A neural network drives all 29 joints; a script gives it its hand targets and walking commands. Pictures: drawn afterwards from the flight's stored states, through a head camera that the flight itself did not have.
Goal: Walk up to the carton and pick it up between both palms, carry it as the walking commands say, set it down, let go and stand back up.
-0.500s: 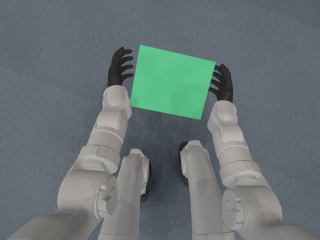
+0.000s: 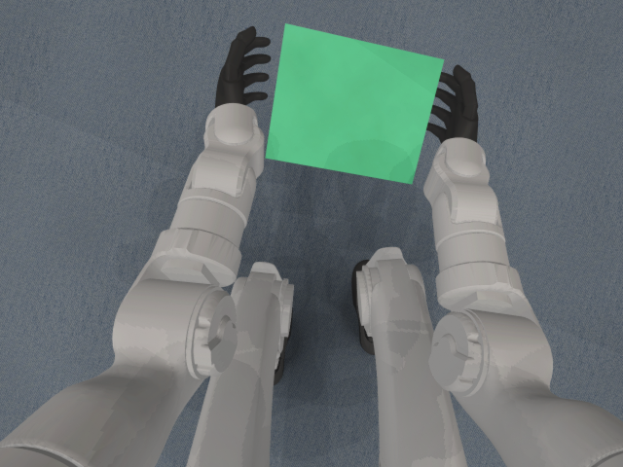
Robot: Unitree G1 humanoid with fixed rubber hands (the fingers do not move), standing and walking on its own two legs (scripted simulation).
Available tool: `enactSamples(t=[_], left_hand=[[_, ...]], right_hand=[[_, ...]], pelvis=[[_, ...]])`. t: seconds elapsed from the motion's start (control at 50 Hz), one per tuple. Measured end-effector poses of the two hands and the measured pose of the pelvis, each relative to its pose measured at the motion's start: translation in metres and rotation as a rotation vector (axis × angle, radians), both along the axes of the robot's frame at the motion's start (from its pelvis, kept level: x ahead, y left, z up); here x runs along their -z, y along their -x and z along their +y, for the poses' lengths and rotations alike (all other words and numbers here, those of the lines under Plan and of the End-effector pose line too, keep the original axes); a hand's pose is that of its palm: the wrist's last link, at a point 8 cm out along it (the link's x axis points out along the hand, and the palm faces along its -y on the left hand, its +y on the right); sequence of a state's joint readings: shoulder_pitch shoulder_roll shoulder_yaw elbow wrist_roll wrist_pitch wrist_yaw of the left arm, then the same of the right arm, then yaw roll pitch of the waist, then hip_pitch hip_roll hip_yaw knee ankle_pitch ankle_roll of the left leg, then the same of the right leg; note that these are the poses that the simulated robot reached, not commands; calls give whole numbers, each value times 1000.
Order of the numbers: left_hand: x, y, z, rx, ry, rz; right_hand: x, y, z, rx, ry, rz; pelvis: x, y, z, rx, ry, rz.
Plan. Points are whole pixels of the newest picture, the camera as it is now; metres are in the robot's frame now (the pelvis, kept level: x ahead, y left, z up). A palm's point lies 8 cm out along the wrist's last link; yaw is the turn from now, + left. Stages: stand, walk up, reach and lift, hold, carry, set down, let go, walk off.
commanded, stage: set down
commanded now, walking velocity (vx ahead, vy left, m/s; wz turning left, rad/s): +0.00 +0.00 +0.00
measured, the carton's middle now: (339, 111) +0.51 -0.05 -0.21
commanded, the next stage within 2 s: none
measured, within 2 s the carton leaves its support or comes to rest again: neither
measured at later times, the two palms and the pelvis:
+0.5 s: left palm (249, 107) +0.52 +0.07 -0.19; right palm (433, 138) +0.47 -0.19 -0.22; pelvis -0.01 +0.00 -0.06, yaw +1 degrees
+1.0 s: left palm (263, 116) +0.53 +0.06 -0.28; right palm (434, 125) +0.51 -0.21 -0.28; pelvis -0.01 +0.00 -0.11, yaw +1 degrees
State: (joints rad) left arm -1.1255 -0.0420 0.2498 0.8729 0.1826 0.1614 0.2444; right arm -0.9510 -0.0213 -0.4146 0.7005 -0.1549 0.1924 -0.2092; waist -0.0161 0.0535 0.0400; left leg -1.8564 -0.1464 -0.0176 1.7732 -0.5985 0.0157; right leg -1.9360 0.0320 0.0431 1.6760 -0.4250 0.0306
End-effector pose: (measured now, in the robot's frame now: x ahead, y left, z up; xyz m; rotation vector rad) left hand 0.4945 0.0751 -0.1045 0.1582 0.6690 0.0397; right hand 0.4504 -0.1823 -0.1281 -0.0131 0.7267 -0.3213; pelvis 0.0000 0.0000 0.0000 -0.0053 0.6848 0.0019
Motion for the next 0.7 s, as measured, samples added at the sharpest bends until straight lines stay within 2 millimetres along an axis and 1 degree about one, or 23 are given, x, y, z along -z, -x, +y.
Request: enactSamples(t=[0.12, 0.44, 0.64, 0.7], left_hand=[[20, -5, 0, 7, -1, 15], [80, -21, -2, 13, 3, 41], [117, -30, -3, 18, 23, 43], [129, -30, -6, 22, 42, 51]], right_hand=[[20, -7, -1, -19, 4, 14], [86, -20, -4, -31, -3, 42], [122, -30, -7, -35, -12, 44], [127, -38, -13, -40, -11, 47]], pelvis=[[15, 5, 2, -8, 6, 4], [52, 9, 0, -24, 10, 22], [74, 12, -1, -29, 10, -8], [80, 13, 0, -30, 11, -26]])
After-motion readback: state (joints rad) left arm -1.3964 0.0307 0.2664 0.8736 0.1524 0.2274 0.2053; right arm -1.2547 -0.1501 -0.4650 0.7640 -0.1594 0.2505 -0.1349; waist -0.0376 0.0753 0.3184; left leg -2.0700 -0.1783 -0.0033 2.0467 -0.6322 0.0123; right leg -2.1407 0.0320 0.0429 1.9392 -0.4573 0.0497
